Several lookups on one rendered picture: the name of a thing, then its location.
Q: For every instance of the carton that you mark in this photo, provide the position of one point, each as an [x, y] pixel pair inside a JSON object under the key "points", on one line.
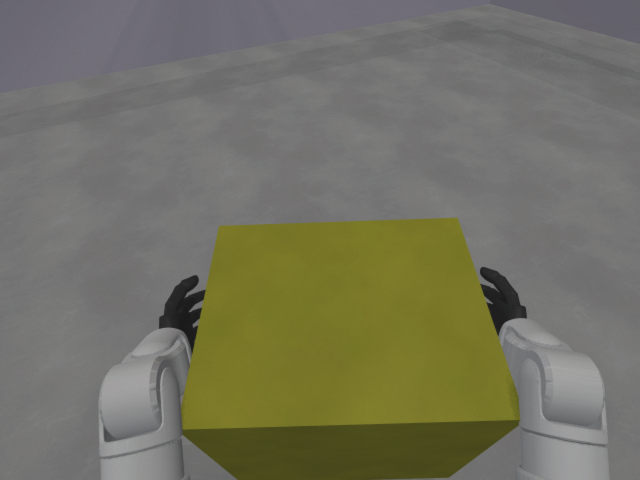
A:
{"points": [[356, 350]]}

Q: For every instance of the robot right forearm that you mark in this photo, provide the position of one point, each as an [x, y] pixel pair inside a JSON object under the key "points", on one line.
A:
{"points": [[561, 404]]}

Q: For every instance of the robot left forearm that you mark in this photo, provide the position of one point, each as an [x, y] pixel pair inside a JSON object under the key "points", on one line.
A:
{"points": [[140, 422]]}

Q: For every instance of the left robot hand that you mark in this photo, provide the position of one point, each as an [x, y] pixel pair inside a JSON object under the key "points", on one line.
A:
{"points": [[176, 312]]}

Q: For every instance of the right robot hand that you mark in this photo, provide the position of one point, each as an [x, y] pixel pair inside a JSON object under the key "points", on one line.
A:
{"points": [[506, 305]]}

